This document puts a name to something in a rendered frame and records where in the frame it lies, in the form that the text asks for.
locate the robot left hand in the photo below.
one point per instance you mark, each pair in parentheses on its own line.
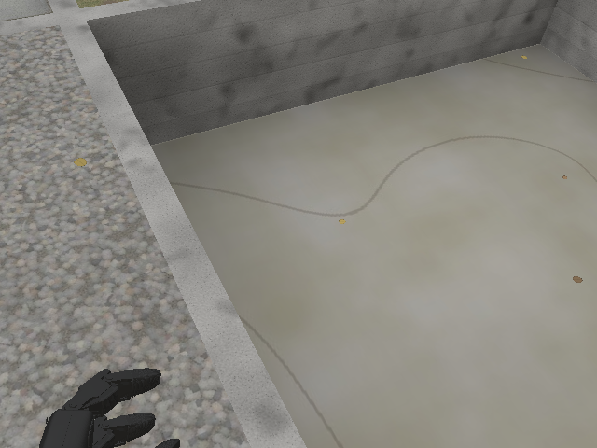
(73,426)

